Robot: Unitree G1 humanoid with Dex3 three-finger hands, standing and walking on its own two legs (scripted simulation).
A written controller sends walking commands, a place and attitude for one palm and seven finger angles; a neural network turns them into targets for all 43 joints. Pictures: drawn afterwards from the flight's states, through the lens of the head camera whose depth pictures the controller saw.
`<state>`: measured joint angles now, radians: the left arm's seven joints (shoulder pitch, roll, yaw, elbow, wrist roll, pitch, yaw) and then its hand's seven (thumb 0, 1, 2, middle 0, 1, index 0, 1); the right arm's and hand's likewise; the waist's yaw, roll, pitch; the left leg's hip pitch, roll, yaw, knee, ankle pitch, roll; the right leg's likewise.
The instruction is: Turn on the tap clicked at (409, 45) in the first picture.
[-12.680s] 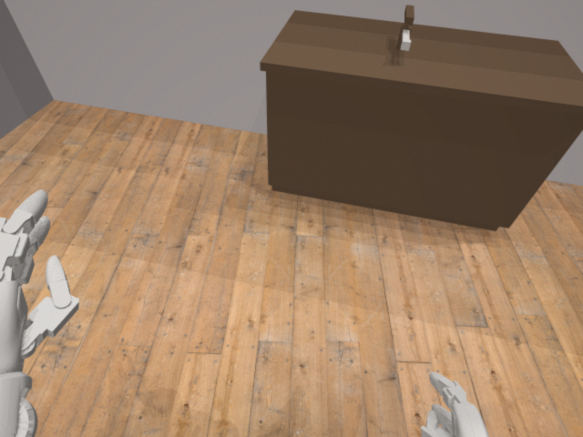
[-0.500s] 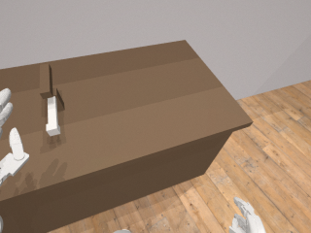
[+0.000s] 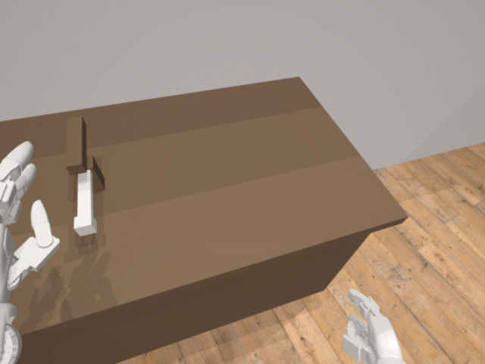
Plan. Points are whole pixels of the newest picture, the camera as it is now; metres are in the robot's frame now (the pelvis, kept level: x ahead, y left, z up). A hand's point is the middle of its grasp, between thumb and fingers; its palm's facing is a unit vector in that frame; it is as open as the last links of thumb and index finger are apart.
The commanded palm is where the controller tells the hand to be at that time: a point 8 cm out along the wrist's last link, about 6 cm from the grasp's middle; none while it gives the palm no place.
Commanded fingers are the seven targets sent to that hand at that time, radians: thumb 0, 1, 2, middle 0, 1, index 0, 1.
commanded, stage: come to a stop and stand still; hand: left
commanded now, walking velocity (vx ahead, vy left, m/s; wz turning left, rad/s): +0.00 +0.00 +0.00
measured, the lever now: (85, 224) +0.32 +0.31 +0.00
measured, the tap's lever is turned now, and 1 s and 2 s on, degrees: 0 0 0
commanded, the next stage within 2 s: look again from close up in 0.30 s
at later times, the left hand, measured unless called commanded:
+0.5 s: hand (13, 189) +0.25 +0.29 +0.20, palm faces +0.49 -0.72 -0.48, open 7.4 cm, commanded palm +0.16 +0.27 +0.17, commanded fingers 0.00 0.90 0.90 -0.20 -0.30 -0.20 -0.30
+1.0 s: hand (13, 264) +0.19 +0.28 +0.15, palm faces +0.38 -0.84 -0.37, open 7.4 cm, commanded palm +0.13 +0.30 +0.17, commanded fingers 0.00 0.90 0.90 -0.20 -0.30 -0.20 -0.30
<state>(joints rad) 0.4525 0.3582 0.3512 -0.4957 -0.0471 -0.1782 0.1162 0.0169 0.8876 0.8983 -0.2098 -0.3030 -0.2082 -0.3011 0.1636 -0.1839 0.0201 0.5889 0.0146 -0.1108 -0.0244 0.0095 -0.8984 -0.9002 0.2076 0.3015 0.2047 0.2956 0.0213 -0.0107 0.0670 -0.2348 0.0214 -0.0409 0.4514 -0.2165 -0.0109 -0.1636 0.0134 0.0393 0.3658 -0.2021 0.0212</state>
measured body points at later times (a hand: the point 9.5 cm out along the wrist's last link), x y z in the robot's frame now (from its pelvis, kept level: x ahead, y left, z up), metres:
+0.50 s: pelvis +0.00 -0.01 +0.00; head +0.05 +0.01 +0.44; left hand +0.22 +0.33 +0.22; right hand +0.19 -0.22 -0.09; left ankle +0.01 +0.12 -0.74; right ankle +0.00 -0.14 -0.74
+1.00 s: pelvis -0.04 +0.02 +0.00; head -0.01 +0.05 +0.44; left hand +0.16 +0.32 +0.17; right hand +0.14 -0.19 -0.08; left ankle +0.01 +0.12 -0.74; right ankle +0.00 -0.14 -0.74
